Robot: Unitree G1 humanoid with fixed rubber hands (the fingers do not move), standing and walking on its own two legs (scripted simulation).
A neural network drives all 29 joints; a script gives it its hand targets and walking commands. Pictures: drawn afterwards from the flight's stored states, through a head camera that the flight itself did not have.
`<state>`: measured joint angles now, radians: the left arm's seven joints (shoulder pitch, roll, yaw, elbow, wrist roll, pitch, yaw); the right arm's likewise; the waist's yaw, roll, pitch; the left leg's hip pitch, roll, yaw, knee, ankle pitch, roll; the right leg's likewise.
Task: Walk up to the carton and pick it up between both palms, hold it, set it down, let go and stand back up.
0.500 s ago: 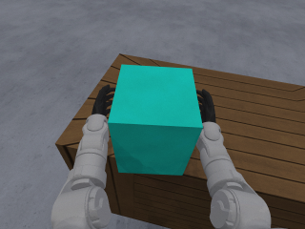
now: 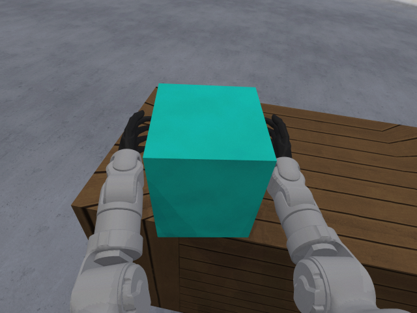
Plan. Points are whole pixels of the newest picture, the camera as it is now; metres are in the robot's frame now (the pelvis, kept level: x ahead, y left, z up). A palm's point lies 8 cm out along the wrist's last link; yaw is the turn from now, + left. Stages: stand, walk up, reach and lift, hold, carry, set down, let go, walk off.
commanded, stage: reach and lift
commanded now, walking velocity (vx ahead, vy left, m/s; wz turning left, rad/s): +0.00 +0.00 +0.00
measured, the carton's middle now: (205, 163) +0.41 +0.00 +0.10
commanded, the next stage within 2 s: hold in 1.90 s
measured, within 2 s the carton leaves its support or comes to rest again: neither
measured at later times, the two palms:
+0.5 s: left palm (133, 138) +0.37 +0.13 +0.19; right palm (297, 143) +0.36 -0.16 +0.19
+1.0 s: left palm (133, 130) +0.37 +0.13 +0.21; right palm (304, 131) +0.36 -0.16 +0.22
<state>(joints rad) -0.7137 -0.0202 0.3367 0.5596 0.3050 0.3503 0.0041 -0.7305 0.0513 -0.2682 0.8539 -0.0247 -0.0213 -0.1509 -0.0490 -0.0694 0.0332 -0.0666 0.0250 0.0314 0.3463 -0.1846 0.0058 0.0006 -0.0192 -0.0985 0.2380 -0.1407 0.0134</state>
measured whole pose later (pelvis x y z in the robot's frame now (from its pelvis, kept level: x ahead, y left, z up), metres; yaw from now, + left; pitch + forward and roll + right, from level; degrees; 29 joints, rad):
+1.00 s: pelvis -0.02 -0.01 +0.00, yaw +0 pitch -8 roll -1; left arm -0.78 -0.02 0.37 0.33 0.34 0.70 -0.02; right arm -0.89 -0.04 -0.11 0.77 0.18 0.28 -0.19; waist -0.11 -0.06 0.01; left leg -0.03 0.03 0.03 0.33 -0.16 0.00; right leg 0.01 -0.01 -0.09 0.28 -0.14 0.00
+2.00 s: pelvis -0.01 -0.01 +0.00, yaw +0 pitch -7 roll -1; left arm -0.82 0.00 0.38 0.27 0.29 0.84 -0.02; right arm -0.99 -0.10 -0.03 0.73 0.32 0.47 -0.26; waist -0.11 -0.02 -0.07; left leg -0.05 0.03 0.01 0.36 -0.18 -0.01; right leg 0.00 0.00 -0.07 0.29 -0.15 -0.01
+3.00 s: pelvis +0.00 -0.02 +0.00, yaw +0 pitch -7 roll -1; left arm -0.81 0.00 0.40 0.22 0.30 0.90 -0.04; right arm -1.00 -0.11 0.00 0.67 0.37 0.57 -0.31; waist -0.11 0.00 -0.09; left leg -0.04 0.03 -0.01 0.36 -0.19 -0.02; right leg 0.01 0.02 -0.05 0.29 -0.17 -0.01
